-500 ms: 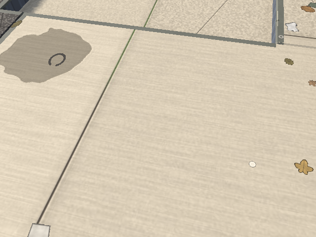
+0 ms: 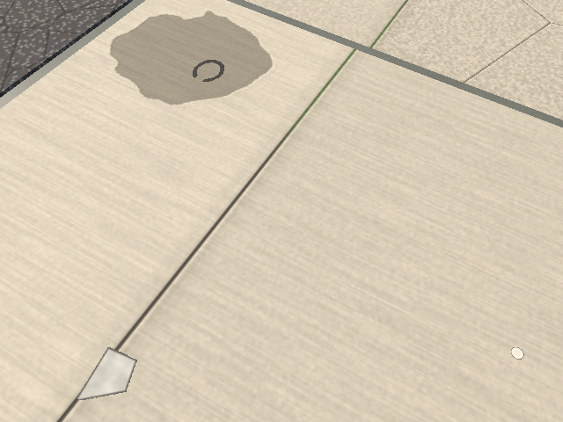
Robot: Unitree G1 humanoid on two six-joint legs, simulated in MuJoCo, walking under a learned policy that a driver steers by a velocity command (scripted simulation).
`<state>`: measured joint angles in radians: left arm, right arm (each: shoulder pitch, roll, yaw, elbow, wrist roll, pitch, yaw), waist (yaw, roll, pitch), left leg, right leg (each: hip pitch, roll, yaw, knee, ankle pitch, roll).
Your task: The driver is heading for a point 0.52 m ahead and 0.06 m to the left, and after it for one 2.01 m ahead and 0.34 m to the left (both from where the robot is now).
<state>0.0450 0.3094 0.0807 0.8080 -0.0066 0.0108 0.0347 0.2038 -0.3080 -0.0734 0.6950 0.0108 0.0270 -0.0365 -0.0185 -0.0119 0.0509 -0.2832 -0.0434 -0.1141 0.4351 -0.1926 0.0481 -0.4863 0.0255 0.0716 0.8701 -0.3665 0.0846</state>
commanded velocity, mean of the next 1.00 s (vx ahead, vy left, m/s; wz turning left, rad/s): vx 0.14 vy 0.00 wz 0.40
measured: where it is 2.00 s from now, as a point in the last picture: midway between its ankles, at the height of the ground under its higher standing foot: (168, 311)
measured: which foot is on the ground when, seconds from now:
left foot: down 0.00-0.18, up 0.20-0.60, down 0.62-1.00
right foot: up 0.00-0.16, down 0.18-0.62, up 0.64-1.00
